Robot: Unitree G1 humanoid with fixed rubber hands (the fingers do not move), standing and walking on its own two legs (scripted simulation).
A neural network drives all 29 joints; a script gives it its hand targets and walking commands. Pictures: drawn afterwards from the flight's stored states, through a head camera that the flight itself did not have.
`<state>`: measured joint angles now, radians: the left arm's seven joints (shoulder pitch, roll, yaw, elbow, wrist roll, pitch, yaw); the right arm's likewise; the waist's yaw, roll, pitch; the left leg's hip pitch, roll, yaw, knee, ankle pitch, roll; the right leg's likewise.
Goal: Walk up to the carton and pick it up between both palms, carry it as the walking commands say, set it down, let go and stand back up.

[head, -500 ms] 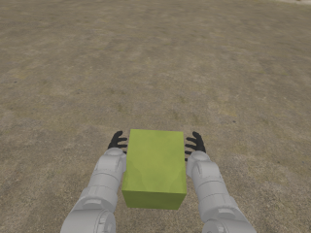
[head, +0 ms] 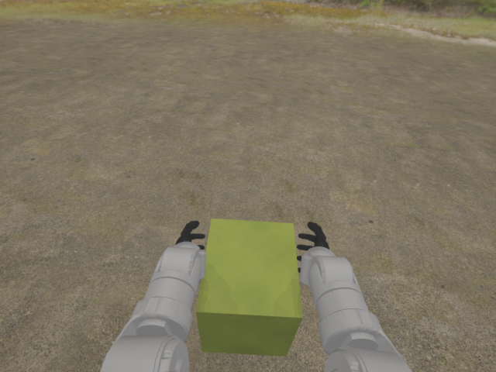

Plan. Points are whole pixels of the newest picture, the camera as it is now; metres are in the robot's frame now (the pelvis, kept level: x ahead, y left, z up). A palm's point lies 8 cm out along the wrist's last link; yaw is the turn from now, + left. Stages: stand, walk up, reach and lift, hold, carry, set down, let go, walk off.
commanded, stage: reach and lift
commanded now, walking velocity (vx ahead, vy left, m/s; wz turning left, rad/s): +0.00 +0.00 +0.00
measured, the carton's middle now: (248, 286) +0.32 +0.02 -0.03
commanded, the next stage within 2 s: hold in 1.02 s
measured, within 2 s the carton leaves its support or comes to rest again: neither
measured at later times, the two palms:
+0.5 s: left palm (189, 247) +0.34 +0.13 +0.06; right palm (321, 253) +0.33 -0.11 +0.07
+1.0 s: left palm (187, 256) +0.31 +0.13 +0.06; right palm (325, 263) +0.30 -0.11 +0.07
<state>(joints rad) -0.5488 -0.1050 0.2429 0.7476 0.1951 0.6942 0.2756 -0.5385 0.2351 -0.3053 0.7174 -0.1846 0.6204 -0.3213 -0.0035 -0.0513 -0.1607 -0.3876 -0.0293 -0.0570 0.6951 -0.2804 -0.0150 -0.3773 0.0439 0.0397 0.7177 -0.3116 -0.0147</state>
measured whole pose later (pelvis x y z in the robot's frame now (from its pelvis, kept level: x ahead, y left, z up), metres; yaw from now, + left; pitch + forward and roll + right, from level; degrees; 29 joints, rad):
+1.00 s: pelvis -0.01 -0.01 +0.00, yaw +0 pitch -2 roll +1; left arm -0.57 -0.12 0.28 0.76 0.22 0.69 0.27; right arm -0.54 0.25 -0.35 0.72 -0.24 0.62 -0.29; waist 0.00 -0.05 -0.17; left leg -0.38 -0.03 -0.06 0.65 -0.24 -0.02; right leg -0.38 0.04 0.04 0.69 -0.28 -0.02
